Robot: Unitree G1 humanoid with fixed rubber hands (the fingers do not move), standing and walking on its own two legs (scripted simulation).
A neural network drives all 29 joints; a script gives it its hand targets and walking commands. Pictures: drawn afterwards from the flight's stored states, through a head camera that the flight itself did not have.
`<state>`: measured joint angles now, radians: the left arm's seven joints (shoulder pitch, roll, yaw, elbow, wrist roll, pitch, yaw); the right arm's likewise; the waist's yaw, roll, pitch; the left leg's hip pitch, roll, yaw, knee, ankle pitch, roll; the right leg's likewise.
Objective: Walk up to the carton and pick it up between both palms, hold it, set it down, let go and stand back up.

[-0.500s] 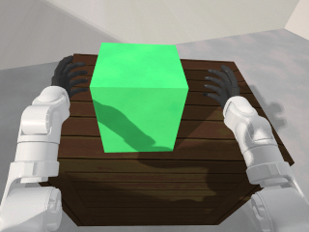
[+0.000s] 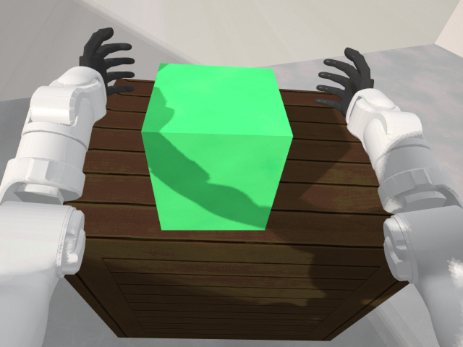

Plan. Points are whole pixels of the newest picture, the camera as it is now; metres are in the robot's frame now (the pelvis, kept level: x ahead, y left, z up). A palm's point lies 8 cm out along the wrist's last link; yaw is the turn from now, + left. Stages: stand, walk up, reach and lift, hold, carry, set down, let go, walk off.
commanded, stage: reach and lift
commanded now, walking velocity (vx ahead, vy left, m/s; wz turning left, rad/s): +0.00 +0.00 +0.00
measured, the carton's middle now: (215, 151) +0.47 +0.05 +0.10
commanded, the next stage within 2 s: none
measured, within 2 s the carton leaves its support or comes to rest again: neither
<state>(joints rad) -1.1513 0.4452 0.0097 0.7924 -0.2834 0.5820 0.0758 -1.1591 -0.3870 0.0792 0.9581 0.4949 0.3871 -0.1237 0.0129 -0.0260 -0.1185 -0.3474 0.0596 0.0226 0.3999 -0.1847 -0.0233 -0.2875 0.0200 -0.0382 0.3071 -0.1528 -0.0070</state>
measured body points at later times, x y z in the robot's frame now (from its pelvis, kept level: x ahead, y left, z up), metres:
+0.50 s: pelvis +0.00 -0.01 +0.00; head +0.04 +0.02 +0.45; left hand +0.48 +0.23 +0.20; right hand +0.49 -0.15 +0.20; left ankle +0.00 +0.13 -0.75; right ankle -0.01 -0.12 -0.75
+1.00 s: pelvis -0.01 -0.01 -0.01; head +0.05 +0.01 +0.44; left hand +0.48 +0.22 +0.14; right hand +0.49 -0.14 +0.15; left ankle +0.00 +0.13 -0.75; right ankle -0.01 -0.12 -0.75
